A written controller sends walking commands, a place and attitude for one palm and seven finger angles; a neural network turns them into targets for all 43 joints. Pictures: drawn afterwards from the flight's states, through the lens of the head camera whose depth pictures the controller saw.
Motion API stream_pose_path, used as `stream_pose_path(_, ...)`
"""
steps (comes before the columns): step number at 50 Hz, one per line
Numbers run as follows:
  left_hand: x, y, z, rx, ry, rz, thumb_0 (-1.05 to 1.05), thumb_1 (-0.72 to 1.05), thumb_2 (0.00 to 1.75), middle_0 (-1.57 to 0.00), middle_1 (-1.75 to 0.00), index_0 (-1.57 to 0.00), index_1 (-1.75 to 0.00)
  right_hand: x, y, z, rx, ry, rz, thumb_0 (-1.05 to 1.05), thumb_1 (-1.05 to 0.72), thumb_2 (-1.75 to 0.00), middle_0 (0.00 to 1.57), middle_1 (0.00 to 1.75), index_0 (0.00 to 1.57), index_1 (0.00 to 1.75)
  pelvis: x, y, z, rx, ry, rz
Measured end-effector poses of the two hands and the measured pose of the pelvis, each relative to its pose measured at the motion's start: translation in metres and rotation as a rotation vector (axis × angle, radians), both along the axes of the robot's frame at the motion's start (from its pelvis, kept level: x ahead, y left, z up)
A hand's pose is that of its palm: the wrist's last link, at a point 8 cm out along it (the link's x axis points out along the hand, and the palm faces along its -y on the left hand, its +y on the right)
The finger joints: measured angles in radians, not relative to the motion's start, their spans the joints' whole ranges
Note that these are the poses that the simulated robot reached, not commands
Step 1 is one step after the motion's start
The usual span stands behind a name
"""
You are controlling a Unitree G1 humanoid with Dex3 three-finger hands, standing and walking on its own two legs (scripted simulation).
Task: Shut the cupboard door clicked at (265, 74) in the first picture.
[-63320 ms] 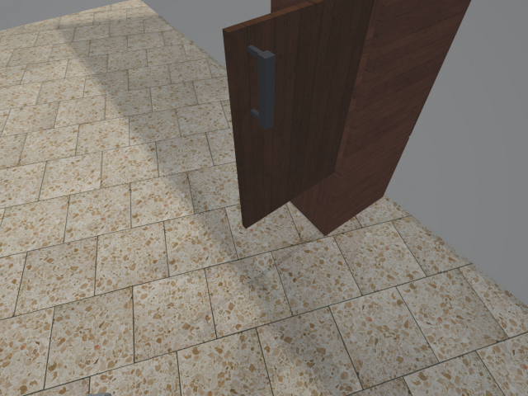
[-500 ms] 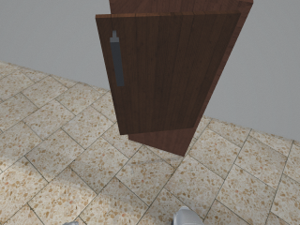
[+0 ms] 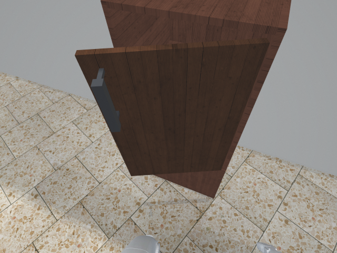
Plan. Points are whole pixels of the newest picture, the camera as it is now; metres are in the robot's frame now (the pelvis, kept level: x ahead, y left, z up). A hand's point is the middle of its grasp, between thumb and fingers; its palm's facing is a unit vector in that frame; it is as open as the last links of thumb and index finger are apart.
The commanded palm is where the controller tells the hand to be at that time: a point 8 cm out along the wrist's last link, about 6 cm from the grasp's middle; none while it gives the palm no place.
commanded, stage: come to a stop and stand still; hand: left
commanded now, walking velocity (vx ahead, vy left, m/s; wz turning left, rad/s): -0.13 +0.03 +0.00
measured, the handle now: (109, 102) +0.41 +0.18 +0.13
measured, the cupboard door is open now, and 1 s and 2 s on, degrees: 26 26 26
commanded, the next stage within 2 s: look again from close up in 0.94 s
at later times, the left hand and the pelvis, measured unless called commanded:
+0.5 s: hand out of the picture +0.00 +0.26 -0.18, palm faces +0.03 -0.98 -0.21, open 7.4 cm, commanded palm none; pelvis -0.03 +0.05 +0.00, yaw -1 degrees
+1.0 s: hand out of the picture -0.04 +0.21 -0.19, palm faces +0.08 -0.98 -0.18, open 7.4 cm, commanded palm none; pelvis -0.03 +0.04 -0.01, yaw +1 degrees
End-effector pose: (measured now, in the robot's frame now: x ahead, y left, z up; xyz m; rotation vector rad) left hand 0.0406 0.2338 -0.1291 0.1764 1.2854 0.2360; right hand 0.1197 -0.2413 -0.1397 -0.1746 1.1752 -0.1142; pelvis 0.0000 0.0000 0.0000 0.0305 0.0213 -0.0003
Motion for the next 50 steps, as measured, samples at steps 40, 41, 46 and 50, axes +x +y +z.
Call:
stream_pose_path(40,-0.05,0.01,-0.007,-0.051,-0.004,-0.051,0.01,0.94,0.9,-0.2,-0.29,-0.2,-0.3,-0.19,0.013,-0.006,-0.014,0.272,-0.107,0.0,-0.91,-0.9,0.2,0.3,0.19,0.3,-0.042,0.016,0.0,-0.03,-0.028,0.001)
stream_pose_path(41,-0.053,0.01,-0.008,-0.053,0.004,-0.046,0.01,0.94,0.9,-0.2,-0.29,-0.2,-0.3,-0.186,0.015,-0.005,-0.012,0.266,-0.102,0.0,-0.91,-0.9,0.2,0.3,0.19,0.3,-0.042,0.016,0.0,-0.031,-0.029,0.003)
stream_pose_path(46,-0.076,0.016,-0.017,-0.067,0.062,-0.004,0.01,0.92,0.9,-0.2,-0.29,-0.2,-0.3,-0.157,0.028,-0.005,-0.017,0.223,-0.067,0.0,-0.91,-0.9,0.2,0.3,0.19,0.3,-0.038,0.026,-0.003,-0.039,-0.039,0.01)
stream_pose_path(50,-0.09,0.025,-0.032,-0.094,0.119,0.028,0.01,0.92,0.9,-0.2,-0.29,-0.2,-0.3,-0.131,0.045,-0.006,-0.035,0.162,-0.038,0.0,-0.91,-0.9,0.2,0.3,0.19,0.3,-0.033,0.038,-0.01,-0.046,-0.052,0.013)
